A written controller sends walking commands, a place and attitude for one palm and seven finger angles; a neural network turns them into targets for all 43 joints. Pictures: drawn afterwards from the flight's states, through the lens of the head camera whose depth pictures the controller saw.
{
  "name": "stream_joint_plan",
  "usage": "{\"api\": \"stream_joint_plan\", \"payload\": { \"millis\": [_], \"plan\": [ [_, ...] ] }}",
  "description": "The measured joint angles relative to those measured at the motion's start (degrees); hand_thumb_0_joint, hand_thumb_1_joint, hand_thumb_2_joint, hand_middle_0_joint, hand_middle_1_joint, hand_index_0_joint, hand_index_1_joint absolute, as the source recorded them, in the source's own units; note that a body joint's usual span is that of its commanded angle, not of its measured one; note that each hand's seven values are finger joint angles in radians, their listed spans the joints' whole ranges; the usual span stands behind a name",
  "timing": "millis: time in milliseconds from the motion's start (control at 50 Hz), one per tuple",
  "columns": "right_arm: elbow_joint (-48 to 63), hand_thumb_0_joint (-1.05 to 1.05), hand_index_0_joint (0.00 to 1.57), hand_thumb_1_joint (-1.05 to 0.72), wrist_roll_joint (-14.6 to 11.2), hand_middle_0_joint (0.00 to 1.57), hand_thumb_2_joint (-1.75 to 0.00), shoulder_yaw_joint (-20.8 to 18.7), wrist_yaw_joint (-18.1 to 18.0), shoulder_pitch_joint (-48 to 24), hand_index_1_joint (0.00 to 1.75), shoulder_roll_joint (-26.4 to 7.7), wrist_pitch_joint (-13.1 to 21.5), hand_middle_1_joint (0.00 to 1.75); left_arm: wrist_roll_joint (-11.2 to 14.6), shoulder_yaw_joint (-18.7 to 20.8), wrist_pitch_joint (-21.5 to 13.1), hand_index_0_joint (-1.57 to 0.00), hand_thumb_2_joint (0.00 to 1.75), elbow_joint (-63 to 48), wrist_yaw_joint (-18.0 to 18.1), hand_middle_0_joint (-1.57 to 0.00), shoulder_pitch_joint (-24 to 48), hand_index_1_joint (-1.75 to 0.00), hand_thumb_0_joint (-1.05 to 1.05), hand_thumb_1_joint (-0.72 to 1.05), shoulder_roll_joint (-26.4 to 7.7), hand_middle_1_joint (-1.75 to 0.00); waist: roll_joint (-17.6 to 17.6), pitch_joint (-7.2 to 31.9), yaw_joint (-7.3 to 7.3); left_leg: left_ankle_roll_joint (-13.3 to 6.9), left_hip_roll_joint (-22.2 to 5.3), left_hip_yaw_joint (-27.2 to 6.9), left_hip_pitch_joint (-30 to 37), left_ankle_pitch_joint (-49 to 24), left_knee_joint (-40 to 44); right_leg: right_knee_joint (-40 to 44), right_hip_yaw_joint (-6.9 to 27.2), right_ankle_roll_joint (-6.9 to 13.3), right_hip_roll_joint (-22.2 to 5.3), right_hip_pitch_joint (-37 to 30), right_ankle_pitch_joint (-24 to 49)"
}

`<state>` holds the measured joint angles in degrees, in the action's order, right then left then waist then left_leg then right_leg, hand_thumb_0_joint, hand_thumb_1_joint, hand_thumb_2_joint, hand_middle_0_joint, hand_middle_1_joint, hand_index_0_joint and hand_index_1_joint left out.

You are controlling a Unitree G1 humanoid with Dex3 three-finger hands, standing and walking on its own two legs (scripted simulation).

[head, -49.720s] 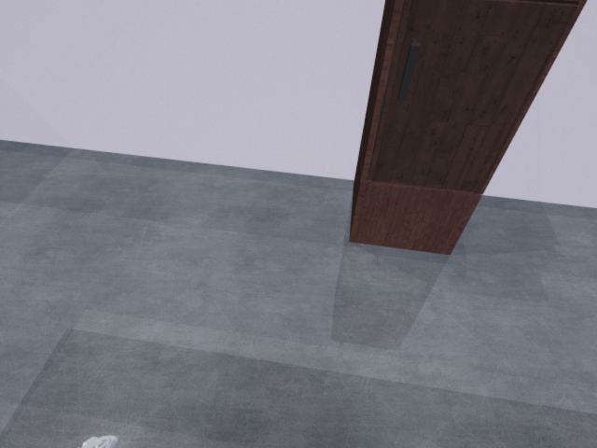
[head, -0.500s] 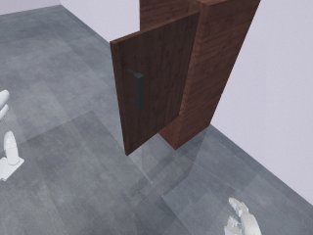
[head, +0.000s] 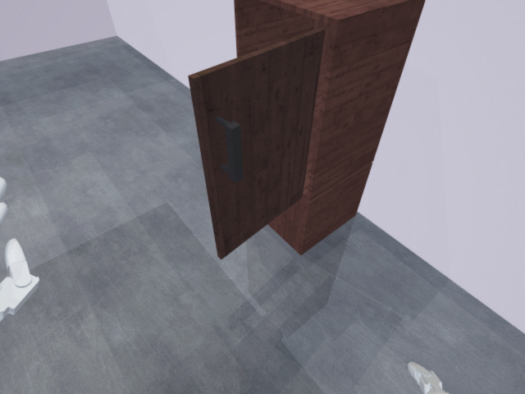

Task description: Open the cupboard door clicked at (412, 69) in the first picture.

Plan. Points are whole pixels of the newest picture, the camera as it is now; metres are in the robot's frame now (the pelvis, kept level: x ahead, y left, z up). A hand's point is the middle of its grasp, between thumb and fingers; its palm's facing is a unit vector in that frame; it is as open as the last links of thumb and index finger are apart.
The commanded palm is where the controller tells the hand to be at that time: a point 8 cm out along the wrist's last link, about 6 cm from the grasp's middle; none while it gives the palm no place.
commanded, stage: stop stepping back and stand still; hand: left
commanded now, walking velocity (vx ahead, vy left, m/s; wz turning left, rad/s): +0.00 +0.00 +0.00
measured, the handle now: (228, 149) +0.60 +0.10 +0.05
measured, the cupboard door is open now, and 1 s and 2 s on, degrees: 96 96 96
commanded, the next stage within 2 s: let the arm hang, fingers relaxed in 0.06 s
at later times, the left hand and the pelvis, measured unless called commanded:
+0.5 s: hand out of the picture +0.01 +0.18 -0.17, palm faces +0.08 -0.98 -0.18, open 7.0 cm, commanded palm none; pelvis -0.01 +0.00 +0.00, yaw +2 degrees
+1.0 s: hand out of the picture -0.04 +0.18 -0.16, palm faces +0.08 -0.98 -0.19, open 7.4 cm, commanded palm none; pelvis -0.02 +0.01 +0.01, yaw +2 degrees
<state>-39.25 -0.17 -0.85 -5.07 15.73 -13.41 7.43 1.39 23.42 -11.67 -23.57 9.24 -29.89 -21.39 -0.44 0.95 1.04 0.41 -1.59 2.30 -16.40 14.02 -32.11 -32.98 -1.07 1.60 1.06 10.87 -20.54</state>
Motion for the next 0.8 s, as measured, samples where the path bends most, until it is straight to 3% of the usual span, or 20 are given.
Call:
{"api": "stream_joint_plan", "payload": {
  "millis": [60,160,180,240,320,420,460,580,800],
  "plan": [
    [1.41,0.02,0.2,-0.9,0.05,0.2,-0.9,0.95,0.42,-1.15,0.3,1.55,0.83,0.3,-0.01,0.11,0.05,-0.21,0.9,-0.81,-0.33,-0.21,-0.98,-0.3,0.02,0.89,-0.72,-0.3,-0.13,-0.48,0.14,0.07,-0.22,-0.03,-0.11,-0.31,0.81,1.33,0.0,0.03,0.24,-0.1,0.76],
    [2.59,0.02,0.2,-0.9,-0.01,0.2,-0.9,2.11,1.47,-3.17,0.3,2.96,1.07,0.3,0.44,-0.31,-0.46,-0.21,0.9,-2.54,-0.88,-0.21,-1.94,-0.3,0.02,0.89,-1.35,-0.3,-0.27,-1.61,-0.8,0.25,-0.75,0.18,-0.06,-0.81,1.63,3.1,0.27,0.11,0.77,-0.41,1.87],
    [1.5,0.02,0.2,-0.9,0.01,0.2,-0.9,1.77,2.53,-3.7,0.3,2.55,1.87,0.3,-0.48,-1.73,-0.97,-0.21,0.9,0.1,-1.74,-0.21,-0.48,-0.3,0.01,0.89,-1.64,-0.3,-0.74,-1.2,-1.05,0.11,-0.66,-0.07,-1.09,-0.95,0.92,2.68,-0.07,0.01,0.68,0.32,2.0],
    [-3.59,0.01,0.2,-0.9,0.53,0.2,-0.9,0.63,4.82,-6.5,0.3,-0.29,-0.11,0.3,-2.3,-9.97,4.5,-0.2,0.9,18.26,-5.91,-0.21,8.15,-0.3,0.01,0.89,-0.2,-0.3,-3.06,0.46,-2.1,-0.44,0.34,-0.56,-3.63,-0.14,-1.35,-0.46,-0.73,-0.42,-0.34,2.89,0.47],
    [-8.54,0.01,0.2,-0.9,1.3,0.2,-0.9,0.62,5.32,-8.96,0.3,-1.81,-4.83,0.3,-3.06,-17.8,12.28,-0.19,0.9,46.78,-8.53,-0.2,15.58,-0.3,0.0,0.9,5.32,-0.3,-3.5,0.14,-1.09,-0.95,1.43,-0.89,-4.36,0.02,-2.72,-3.04,-1.18,-0.74,-1.44,3.86,-0.77],
    [-12.96,0.01,0.2,-0.9,1.8,0.2,-0.9,1.03,5.07,-7.39,0.3,-0.15,-7.6,0.3,-2.65,-23.27,15.18,-0.19,0.9,69.92,-9.13,-0.2,15.57,-0.3,0.01,0.91,11.44,-0.3,0.52,-2.98,0.35,-0.71,1.44,-1.11,-1.95,-1.37,-0.2,-0.92,-1.39,-0.63,-1.37,1.61,0.41],
    [-15.3,0.01,0.2,-0.9,1.73,0.2,-0.9,1.1,4.7,-5.67,0.3,0.78,-8.14,0.3,-1.88,-21.73,14.55,-0.2,0.9,74.82,-7.57,-0.21,14.95,-0.3,-0.01,0.97,12.04,-0.3,1.71,-3.96,-0.03,-0.5,1.07,-1.77,-1.39,-2.22,1.12,1.31,-2.01,-0.4,-0.88,0.48,1.61],
    [-21.76,0.01,0.2,-0.91,1.51,0.2,-0.9,0.79,3.9,-1.27,0.3,2.48,-9.51,0.3,-1.83,-22.11,13.45,-0.2,0.9,84.38,-8.29,-0.21,12.02,-0.3,-0.01,0.99,10.2,-0.3,1.36,-5.58,-1.31,-0.31,0.45,-2.76,-0.28,-4.08,4.06,6.86,-2.91,-0.13,0.02,-1.99,4.72],
    [-25.86,0.01,0.2,-0.91,1.14,0.2,-0.9,0.69,3.48,1.82,0.3,5.08,-9.13,0.3,-1.69,-22.55,12.8,-0.19,0.9,90.86,-7.81,-0.2,9.49,-0.3,0.0,0.92,11.98,-0.3,-1.53,-5.21,-0.92,-1.08,1.31,-1.62,1.57,-5.52,6.85,7.92,-1.92,-0.87,-0.96,-2.76,5.57]
  ]
}}
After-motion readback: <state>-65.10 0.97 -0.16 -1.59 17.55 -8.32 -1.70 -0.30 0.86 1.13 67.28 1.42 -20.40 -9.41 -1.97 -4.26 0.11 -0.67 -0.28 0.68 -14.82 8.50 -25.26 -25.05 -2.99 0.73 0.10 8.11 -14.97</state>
